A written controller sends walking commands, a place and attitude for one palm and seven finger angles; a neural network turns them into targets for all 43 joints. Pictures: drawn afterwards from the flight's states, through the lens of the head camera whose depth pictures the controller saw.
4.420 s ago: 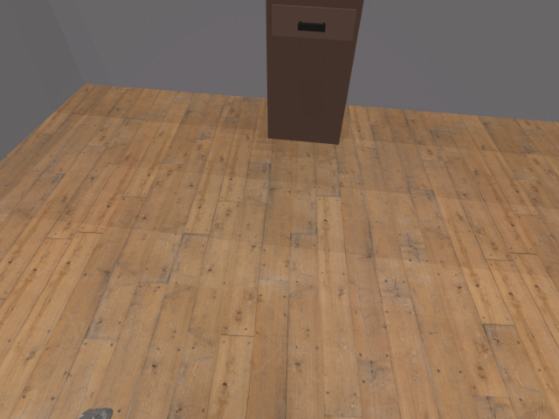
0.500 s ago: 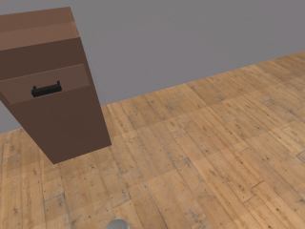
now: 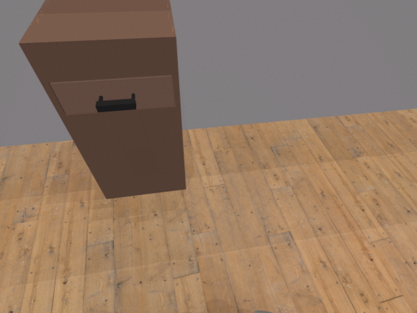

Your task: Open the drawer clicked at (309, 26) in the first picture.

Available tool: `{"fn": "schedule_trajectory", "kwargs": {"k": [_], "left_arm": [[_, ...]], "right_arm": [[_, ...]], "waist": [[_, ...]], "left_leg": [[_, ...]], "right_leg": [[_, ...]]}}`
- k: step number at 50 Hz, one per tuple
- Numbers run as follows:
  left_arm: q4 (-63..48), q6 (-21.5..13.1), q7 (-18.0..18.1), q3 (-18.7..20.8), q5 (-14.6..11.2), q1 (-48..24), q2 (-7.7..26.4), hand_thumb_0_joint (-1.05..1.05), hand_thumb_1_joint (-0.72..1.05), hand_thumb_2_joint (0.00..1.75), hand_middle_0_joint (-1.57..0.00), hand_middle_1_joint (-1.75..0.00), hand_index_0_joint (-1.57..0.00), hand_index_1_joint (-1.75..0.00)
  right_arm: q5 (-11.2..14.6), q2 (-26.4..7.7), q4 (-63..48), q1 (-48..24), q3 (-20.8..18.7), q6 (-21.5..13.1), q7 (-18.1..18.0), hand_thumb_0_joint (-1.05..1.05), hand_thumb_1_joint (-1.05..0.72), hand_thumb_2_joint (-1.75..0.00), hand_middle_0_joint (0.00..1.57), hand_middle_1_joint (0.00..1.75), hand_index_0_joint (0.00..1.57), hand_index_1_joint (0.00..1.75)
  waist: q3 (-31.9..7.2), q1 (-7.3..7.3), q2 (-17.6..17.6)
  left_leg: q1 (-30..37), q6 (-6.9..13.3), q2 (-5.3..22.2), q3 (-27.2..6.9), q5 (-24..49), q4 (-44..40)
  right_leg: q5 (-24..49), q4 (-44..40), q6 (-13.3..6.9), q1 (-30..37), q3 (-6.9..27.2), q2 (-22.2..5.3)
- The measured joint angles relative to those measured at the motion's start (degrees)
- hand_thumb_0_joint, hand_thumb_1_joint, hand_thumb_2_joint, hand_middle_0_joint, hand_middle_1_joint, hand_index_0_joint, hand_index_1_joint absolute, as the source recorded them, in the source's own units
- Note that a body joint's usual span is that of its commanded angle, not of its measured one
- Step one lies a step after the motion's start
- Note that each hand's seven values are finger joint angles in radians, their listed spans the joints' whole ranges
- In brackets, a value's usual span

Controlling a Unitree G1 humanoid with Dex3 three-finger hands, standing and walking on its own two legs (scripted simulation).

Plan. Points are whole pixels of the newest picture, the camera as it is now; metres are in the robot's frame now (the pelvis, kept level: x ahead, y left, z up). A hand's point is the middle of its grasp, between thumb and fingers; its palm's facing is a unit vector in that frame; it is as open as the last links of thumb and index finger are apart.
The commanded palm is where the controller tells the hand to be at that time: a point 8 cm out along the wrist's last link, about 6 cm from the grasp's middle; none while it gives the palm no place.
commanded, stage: turn to face it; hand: left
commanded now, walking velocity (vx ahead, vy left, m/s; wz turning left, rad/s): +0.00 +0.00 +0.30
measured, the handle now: (116, 101) +0.76 +0.35 -0.09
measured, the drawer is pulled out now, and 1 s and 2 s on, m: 0.00 0.00 0.00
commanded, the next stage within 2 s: take the last steps up to it in 0.22 s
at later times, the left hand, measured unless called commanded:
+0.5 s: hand out of the picture -0.01 +0.13 -0.15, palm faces +0.23 -0.94 -0.26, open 7.3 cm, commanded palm none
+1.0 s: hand out of the picture +0.12 +0.19 -0.17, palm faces +0.20 -0.96 -0.20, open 7.3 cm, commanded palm none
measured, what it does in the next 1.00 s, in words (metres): walks ahead: right foot, then left foot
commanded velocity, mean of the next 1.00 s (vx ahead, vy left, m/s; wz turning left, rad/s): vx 0.21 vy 0.00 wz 0.08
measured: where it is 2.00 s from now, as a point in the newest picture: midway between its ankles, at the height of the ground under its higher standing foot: (206, 302)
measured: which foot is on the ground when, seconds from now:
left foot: down 0.00-0.18, up 0.20-0.64, down 0.66-1.00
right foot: up 0.00-0.16, down 0.18-0.66, up 0.68-1.00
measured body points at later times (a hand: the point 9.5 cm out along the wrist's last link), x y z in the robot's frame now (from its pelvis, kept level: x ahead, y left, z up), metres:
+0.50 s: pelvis +0.00 -0.05 +0.01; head +0.03 -0.08 +0.45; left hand -0.02 +0.18 -0.13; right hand +0.09 -0.29 -0.16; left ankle -0.05 +0.10 -0.68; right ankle -0.01 -0.15 -0.74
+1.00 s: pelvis +0.10 +0.00 +0.00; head +0.13 +0.00 +0.45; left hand +0.11 +0.24 -0.15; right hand +0.11 -0.24 -0.16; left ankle -0.03 +0.10 -0.74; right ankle +0.21 -0.10 -0.72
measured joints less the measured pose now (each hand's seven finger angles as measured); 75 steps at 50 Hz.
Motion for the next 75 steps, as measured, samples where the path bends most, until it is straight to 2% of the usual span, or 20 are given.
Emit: {"fn": "schedule_trajectory", "kwargs": {"k": [6, 8, 9, 12, 15, 18, 22, 28, 32, 36, 40, 45, 50, 53, 56, 58, 60, 66, 73, 75], "left_arm": [[-1.5, -0.2, 0.2, -0.8, -0.4, -1.5, -0.8, 0.0, 0.91, 0.9, -0.2, -0.3, -0.2, -0.3], [-2.0, -0.8, 0.2, -1.3, -0.5, -1.2, -1.3, 0.0, 0.91, 0.9, -0.2, -0.3, -0.2, -0.3], [-2.2, -1.2, 0.3, -1.5, -0.4, -0.8, -1.7, 0.0, 0.91, 0.9, -0.2, -0.3, -0.2, -0.3], [-2.0, -1.4, 0.3, -2.4, 0.0, 0.3, -3.2, 0.0, 0.91, 0.9, -0.2, -0.3, -0.2, -0.3], [-1.3, -1.6, 0.3, -2.9, -0.1, 1.4, -4.3, 0.0, 0.91, 0.9, -0.2, -0.3, -0.21, -0.3], [-0.5, -2.2, 0.6, -2.8, 0.0, 2.0, -4.5, 0.0, 0.92, 0.9, -0.2, -0.3, -0.21, -0.3], [0.8, -3.4, 0.1, -2.8, 0.2, 3.5, -4.1, 0.0, 0.93, 0.9, -0.2, -0.3, -0.21, -0.3], [4.4, -4.4, -0.8, -2.8, 0.7, 8.3, -3.5, 0.0, 0.92, 0.9, -0.2, -0.3, -0.21, -0.3], [7.9, -3.7, -0.9, -2.5, 0.4, 12.1, -2.8, 0.0, 0.91, 0.9, -0.2, -0.3, -0.21, -0.3], [11.1, -1.6, -1.1, -2.5, 0.2, 14.0, -2.2, 0.0, 0.91, 0.9, -0.2, -0.3, -0.2, -0.3], [11.3, -1.0, -1.9, -2.2, 0.3, 11.7, -2.3, 0.01, 0.91, 0.9, -0.2, -0.3, -0.2, -0.3], [7.9, -1.8, -2.4, -2.0, 0.3, 6.0, -2.5, 0.01, 0.91, 0.9, -0.2, -0.3, -0.2, -0.3], [5.0, -2.4, -2.5, -1.6, 0.1, 0.0, -2.0, 0.01, 0.93, 0.9, -0.2, -0.3, -0.2, -0.3], [3.5, -3.8, -2.8, -1.3, 0.2, -2.2, -1.3, 0.01, 0.93, 0.9, -0.2, -0.3, -0.2, -0.3], [2.7, -6.0, -2.2, -1.3, -0.1, -3.5, -1.5, 0.0, 0.92, 0.9, -0.2, -0.3, -0.2, -0.3], [2.7, -6.1, -1.6, -1.6, -0.3, -3.0, -2.0, 0.0, 0.92, 0.9, -0.2, -0.3, -0.2, -0.3], [3.4, -6.0, -1.1, -2.0, -0.2, -1.8, -2.9, 0.0, 0.92, 0.9, -0.2, -0.3, -0.2, -0.3], [6.2, -5.5, -0.5, -2.2, 0.0, 2.1, -3.5, 0.0, 0.95, 0.9, -0.2, -0.3, -0.21, -0.3], [8.6, -4.5, -0.8, -2.5, -0.1, 6.4, -4.3, 0.0, 0.93, 0.9, -0.2, -0.3, -0.21, -0.3], [9.5, -3.6, -0.3, -2.8, -0.4, 7.0, -4.1, 0.0, 0.92, 0.9, -0.2, -0.3, -0.2, -0.3]], "right_arm": [[-0.2, -1.0, 0.0, 1.0, -0.6, 0.7, 0.1, 0.0, -0.91, -0.9, 0.2, 0.3, 0.2, 0.3], [-0.1, -1.4, 0.2, 1.5, -0.9, 1.1, 0.2, 0.0, -0.91, -0.9, 0.2, 0.3, 0.2, 0.3], [0.2, -1.6, 0.2, 1.8, -1.1, 1.2, 0.2, 0.0, -0.91, -0.9, 0.2, 0.3, 0.2, 0.3], [0.2, -2.5, 0.8, 2.4, -1.8, 2.4, 0.3, 0.01, -0.91, -0.9, 0.2, 0.3, 0.2, 0.3], [0.1, -3.0, 1.4, 2.6, -2.0, 2.8, 0.5, 0.01, -0.91, -0.9, 0.2, 0.3, 0.2, 0.3], [0.2, -3.0, 2.1, 2.6, -1.9, 2.6, 0.3, 0.01, -0.91, -0.9, 0.2, 0.3, 0.2, 0.3], [0.0, -2.8, 3.5, 2.5, -1.4, 2.7, 0.4, 0.01, -0.91, -0.9, 0.2, 0.3, 0.19, 0.3], [0.0, -2.1, 4.5, 0.4, -0.5, 1.6, 1.0, 0.01, -0.91, -0.9, 0.2, 0.3, 0.19, 0.3], [0.2, -1.2, 3.7, -1.5, 0.4, -0.4, 0.9, 0.01, -0.91, -0.9, 0.2, 0.3, 0.19, 0.3], [0.0, 0.6, 3.1, -2.0, 1.1, -3.0, 0.2, 0.0, -0.91, -0.9, 0.2, 0.3, 0.2, 0.3], [0.4, 1.5, 3.4, 1.1, 0.6, -4.2, -1.4, -0.01, -0.93, -0.9, 0.2, 0.3, 0.2, 0.3], [0.2, 0.3, 6.4, 5.8, 0.6, -4.2, -1.4, -0.01, -0.94, -0.9, 0.2, 0.3, 0.2, 0.3], [-0.3, 0.4, 9.3, 9.8, 0.5, -3.6, -1.2, 0.0, -0.93, -0.9, 0.2, 0.3, 0.2, 0.3], [-0.2, 0.5, 10.7, 12.1, 0.4, -3.1, -1.0, 0.0, -0.92, -0.9, 0.2, 0.3, 0.2, 0.3], [0.5, 0.5, 11.7, 11.6, 0.4, -2.0, -0.6, 0.0, -0.91, -0.9, 0.2, 0.3, 0.2, 0.3], [0.5, 0.4, 11.4, 10.3, 0.2, -1.5, -0.4, 0.01, -0.91, -0.9, 0.2, 0.3, 0.2, 0.3], [0.2, 0.1, 10.4, 8.6, 0.0, -1.5, -0.3, 0.01, -0.91, -0.9, 0.2, 0.3, 0.2, 0.3], [0.0, 0.8, 6.6, 3.7, 0.0, -1.9, 0.0, 0.01, -0.91, -0.9, 0.2, 0.3, 0.19, 0.3], [0.2, 0.0, 5.9, 0.9, 0.5, -3.0, 0.1, 0.01, -0.93, -0.9, 0.2, 0.3, 0.19, 0.3], [0.1, 0.7, 6.3, 0.2, 1.1, -3.7, -0.5, 0.01, -0.93, -0.9, 0.2, 0.3, 0.19, 0.3]], "waist": [[-0.6, -1.07, 1.3], [-0.9, -0.95, 1.5], [-1.1, -0.74, 1.7], [-1.1, -0.65, 2.8], [-0.8, -0.67, 2.8], [0.0, -0.61, 2.2], [0.2, 0.49, 1.5], [-0.4, 3.22, 0.3], [-1.0, 4.55, -0.9], [-0.8, 4.43, -2.5], [-0.7, 2.93, -2.4], [-0.2, 2.14, -2.0], [1.1, 0.35, -1.0], [1.7, -0.46, 0.1], [2.9, -0.61, 1.4], [2.8, -0.46, 1.6], [2.1, -0.59, 1.9], [0.1, -0.53, 1.3], [-0.3, 1.9, 0.4], [-0.1, 2.27, -0.9]], "left_leg": [[-0.7, -1.6, -0.7, -2.3, 0.4, 0.4], [-1.3, -2.5, -1.1, -2.8, 0.1, 1.5], [-2.1, -3.0, -1.2, -3.0, -0.9, 3.0], [-5.9, -4.9, -1.2, -3.5, -13.4, 16.3], [-8.8, -6.3, -0.1, -2.6, -14.7, 30.5], [-8.1, -7.6, 1.8, -2.1, -14.8, 34.5], [-4.3, -8.2, 3.9, -1.1, -16.0, 29.8], [0.9, -6.7, 4.9, 1.3, -17.6, 19.7], [6.6, -5.5, 4.5, 3.8, -13.7, 6.5], [9.6, -4.0, 4.1, 5.3, -11.9, 4.5], [14.0, -3.9, 3.5, 5.5, -11.9, 0.0], [18.7, -3.8, 2.6, 5.2, -11.1, -5.5], [21.8, -5.3, 3.2, 5.4, -14.3, -5.2], [21.6, -6.5, 4.8, 5.3, -19.4, 0.9], [11.9, -4.2, 6.1, 1.9, -22.9, 25.2], [4.8, -3.5, 6.0, 0.6, -19.8, 37.5], [-0.7, -3.8, 6.7, 0.6, -15.9, 40.7], [-7.0, -5.9, 8.5, 2.6, -10.6, 26.9], [-0.2, -5.8, 7.2, 4.2, -3.5, 6.9], [1.4, -4.3, 6.5, 4.7, -2.7, 6.4]], "right_leg": [[-0.9, -11.2, -1.0, 5.7, -0.4, 2.4], [3.0, -19.6, -1.6, 9.5, -0.9, 2.8], [5.7, -23.1, -3.2, 10.9, -1.2, 2.9], [5.7, -23.1, -5.7, 12.0, -3.0, 2.8], [6.1, -25.5, -6.0, 13.9, -4.2, 2.1], [6.6, -26.7, -6.2, 14.9, -5.4, 1.3], [6.6, -27.7, -6.1, 15.9, -7.1, 0.4], [6.6, -29.1, -5.0, 16.9, -8.6, -0.7], [5.2, -27.7, -3.3, 17.0, -8.7, -1.2], [-3.2, -12.2, -3.2, 11.5, -5.8, -1.4], [-0.2, 1.8, -3.3, 3.0, -4.2, -1.3], [6.2, -2.2, -2.5, -2.1, -4.1, -2.5], [8.7, -13.3, -3.1, -1.1, -5.1, -1.7], [11.8, -19.9, -4.9, 2.7, -6.3, 0.2], [9.2, -16.6, -7.3, 3.6, -7.6, 1.4], [8.5, -18.8, -7.7, 6.0, -7.8, 1.9], [9.5, -22.7, -7.4, 8.7, -7.9, 2.6], [10.7, -30.8, -7.0, 14.7, -7.5, 3.4], [5.4, -28.3, -4.7, 18.7, -7.1, 3.5], [2.3, -24.5, -3.8, 18.4, -6.4, 2.7]]}}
